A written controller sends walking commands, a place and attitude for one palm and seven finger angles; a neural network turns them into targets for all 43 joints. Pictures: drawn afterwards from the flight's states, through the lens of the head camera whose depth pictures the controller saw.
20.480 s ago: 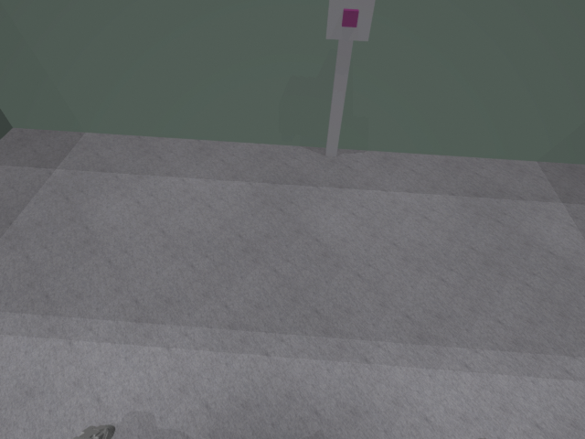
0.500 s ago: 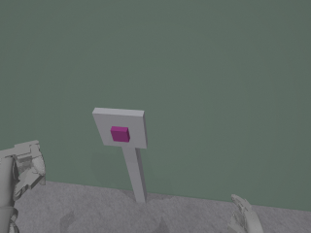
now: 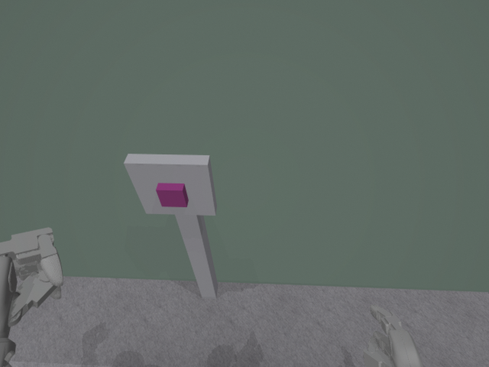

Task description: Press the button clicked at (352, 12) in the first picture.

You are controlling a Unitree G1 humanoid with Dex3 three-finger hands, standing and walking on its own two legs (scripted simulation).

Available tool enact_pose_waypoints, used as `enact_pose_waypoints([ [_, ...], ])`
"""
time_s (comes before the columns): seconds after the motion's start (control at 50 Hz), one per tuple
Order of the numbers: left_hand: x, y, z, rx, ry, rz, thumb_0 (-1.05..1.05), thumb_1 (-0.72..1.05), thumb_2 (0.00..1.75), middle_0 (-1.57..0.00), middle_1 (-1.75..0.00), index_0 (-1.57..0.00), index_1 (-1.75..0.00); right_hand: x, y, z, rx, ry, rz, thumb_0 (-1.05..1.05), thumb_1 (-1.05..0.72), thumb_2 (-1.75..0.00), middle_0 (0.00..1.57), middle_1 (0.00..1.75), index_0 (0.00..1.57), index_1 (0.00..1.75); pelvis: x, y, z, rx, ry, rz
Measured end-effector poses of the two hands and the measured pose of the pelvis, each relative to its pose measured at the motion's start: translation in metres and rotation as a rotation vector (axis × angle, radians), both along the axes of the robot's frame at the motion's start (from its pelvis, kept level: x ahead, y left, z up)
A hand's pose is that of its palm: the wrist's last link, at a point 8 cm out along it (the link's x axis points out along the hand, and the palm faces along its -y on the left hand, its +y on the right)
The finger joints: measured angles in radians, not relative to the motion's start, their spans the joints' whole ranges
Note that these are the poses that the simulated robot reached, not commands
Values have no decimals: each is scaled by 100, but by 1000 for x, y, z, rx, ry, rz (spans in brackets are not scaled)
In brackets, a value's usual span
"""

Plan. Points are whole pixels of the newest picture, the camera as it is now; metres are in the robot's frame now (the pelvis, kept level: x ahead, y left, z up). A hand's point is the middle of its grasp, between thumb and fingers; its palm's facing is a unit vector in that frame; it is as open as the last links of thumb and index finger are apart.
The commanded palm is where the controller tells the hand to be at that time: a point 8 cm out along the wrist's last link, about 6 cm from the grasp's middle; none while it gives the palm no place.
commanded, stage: step back with the hand held close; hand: left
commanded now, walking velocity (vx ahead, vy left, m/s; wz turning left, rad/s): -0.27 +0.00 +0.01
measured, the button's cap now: (173, 194) +0.48 +0.20 -0.04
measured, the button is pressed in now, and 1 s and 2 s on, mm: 0 0 0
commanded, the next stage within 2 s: stop stepping back and stand still in 1.06 s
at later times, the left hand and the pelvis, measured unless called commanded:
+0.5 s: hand (12, 327) +0.13 +0.26 +0.15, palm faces +0.39 -0.81 -0.43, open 3.1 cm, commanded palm +0.07 +0.30 +0.17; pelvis -0.06 +0.02 -0.02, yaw +0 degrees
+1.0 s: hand out of the picture +0.06 +0.22 +0.16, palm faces +0.26 -0.83 -0.49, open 3.1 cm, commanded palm -0.01 +0.27 +0.17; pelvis -0.14 -0.01 -0.01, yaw +0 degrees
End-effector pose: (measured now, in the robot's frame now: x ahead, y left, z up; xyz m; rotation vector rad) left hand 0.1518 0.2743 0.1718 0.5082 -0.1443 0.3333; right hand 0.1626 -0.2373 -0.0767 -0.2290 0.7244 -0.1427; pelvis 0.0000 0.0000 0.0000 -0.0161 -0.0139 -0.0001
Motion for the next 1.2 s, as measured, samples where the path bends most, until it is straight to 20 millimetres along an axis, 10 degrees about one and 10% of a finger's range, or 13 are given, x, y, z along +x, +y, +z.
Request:
enact_pose_waypoints([
  [0.72, -77, 34, 7, 92, -172, -10, 2, 88, 90, -131, -150, -131, -150, -77, 28, 0, -72, 29, 39, 1, -91, -90, 20, 30, 21, 30, -68, 17, -14, -41, 49, 54],
  [0.9, -96, -3, -2, 41, -97, -128, 2, 89, 90, -130, -150, -131, -150, -84, 25, 0, -9, -19, 79, 1, -90, -90, 20, 30, 21, 30, -116, 1, -13, -29, 55, -6],
  [1.2, -174, 17, -3, 35, -119, -53, 2, 88, 90, -131, -150, -131, -150, -175, 3, 8, -88, 35, -14, 1, -91, -90, 20, 30, 20, 30, -187, 6, -10, 15, 55, 24],
])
